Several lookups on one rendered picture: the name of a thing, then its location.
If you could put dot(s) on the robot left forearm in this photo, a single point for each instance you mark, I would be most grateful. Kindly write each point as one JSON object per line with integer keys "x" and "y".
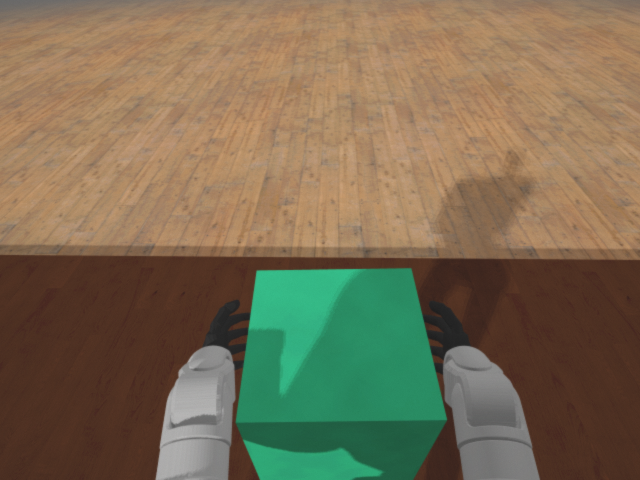
{"x": 197, "y": 428}

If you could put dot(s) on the left robot hand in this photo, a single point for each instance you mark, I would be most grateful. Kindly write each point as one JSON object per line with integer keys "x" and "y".
{"x": 219, "y": 335}

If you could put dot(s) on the right robot hand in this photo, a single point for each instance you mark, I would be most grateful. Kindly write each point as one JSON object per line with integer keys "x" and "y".
{"x": 452, "y": 334}

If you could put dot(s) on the carton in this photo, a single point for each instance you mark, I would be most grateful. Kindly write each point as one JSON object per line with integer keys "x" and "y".
{"x": 338, "y": 380}

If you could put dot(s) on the robot right forearm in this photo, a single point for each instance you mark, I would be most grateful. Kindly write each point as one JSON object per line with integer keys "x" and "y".
{"x": 490, "y": 426}

